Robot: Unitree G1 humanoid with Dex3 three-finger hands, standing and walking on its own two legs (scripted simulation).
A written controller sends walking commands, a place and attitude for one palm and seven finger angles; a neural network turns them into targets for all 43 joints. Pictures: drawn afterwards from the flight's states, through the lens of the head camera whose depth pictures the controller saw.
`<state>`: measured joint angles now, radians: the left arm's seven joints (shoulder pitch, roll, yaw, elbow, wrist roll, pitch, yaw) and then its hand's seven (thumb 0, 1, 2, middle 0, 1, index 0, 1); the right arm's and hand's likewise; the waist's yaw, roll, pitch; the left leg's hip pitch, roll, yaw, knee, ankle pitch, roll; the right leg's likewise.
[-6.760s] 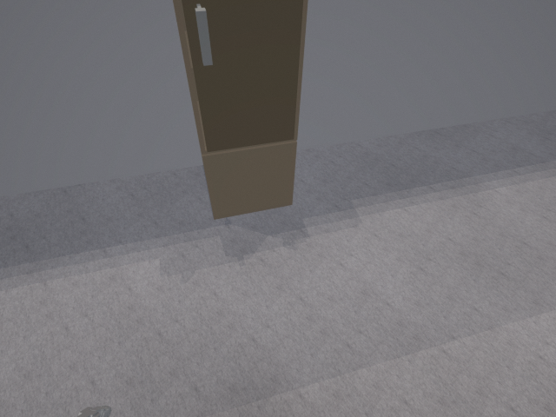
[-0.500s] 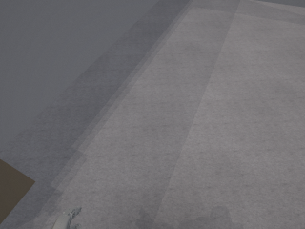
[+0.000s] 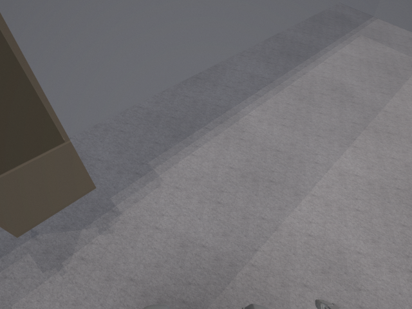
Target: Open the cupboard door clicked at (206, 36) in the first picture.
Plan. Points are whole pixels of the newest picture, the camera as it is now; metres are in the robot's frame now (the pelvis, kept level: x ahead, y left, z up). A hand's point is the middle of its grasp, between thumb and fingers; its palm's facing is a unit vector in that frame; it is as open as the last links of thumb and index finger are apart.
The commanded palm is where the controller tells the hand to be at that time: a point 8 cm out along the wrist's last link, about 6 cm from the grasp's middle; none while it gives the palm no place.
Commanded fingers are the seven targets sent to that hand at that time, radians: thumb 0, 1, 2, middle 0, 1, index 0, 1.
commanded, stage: turn to face it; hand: left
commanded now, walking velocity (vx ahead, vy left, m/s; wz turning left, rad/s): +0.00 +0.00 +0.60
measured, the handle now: out of the picture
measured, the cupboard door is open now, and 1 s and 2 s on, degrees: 0 0 0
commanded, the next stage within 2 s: take the last steps up to it in 1.26 s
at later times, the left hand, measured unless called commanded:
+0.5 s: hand out of the picture +0.05 +0.19 -0.12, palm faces +0.30 -0.91 -0.28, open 7.4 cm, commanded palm none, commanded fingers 0.00 0.90 0.90 -0.20 -0.30 -0.20 -0.30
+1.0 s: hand out of the picture -0.13 +0.22 -0.16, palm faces +0.60 -0.76 -0.26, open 7.4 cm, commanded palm none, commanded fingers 0.00 0.90 0.90 -0.20 -0.30 -0.20 -0.30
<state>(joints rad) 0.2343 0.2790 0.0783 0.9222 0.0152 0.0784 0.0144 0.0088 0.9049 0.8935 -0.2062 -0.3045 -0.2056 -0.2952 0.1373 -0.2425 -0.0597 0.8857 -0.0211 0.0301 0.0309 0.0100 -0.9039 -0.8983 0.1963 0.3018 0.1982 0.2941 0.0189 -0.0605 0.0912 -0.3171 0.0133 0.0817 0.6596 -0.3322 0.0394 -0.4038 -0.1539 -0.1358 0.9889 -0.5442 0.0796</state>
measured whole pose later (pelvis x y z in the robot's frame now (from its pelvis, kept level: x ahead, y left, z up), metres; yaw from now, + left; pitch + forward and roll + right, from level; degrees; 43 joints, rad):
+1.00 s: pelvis -0.05 +0.00 +0.01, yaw +34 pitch -1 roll -1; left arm 0.22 0.28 0.08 0.94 0.01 0.07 0.01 0.01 0.91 0.89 -0.20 -0.30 -0.20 -0.29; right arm 0.15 -0.22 -0.04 0.90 -0.02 0.03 0.01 0.01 -0.90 -0.90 0.20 0.30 0.20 0.29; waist 0.02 -0.03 0.07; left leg -0.26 0.00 0.01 0.53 -0.25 0.04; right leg -0.47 -0.10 -0.05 1.05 -0.43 0.09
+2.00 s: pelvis +0.00 +0.06 +0.02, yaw +45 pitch -1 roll +0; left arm 0.20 0.18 0.06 1.06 0.02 0.02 -0.03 0.01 0.91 0.89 -0.20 -0.30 -0.20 -0.29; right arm 0.44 -0.11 -0.03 1.14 -0.03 -0.05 -0.02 0.01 -0.90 -0.90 0.20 0.30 0.20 0.29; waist -0.02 -0.02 0.05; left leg 0.06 0.02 0.12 0.30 -0.33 0.01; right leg -0.54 -0.11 -0.09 0.83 -0.21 0.03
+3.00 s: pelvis +0.23 +0.21 +0.00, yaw +46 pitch -1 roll +1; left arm 0.18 0.17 0.05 1.02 0.02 0.01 0.02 0.01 0.91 0.89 -0.20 -0.30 -0.20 -0.29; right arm 0.20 -0.18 -0.07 1.05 -0.01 0.05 -0.02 0.01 -0.91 -0.90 0.20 0.30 0.20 0.29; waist 0.00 0.03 0.11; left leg -0.30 0.05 0.08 0.77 -0.47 -0.02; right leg -0.33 -0.05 -0.09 0.62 -0.26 -0.03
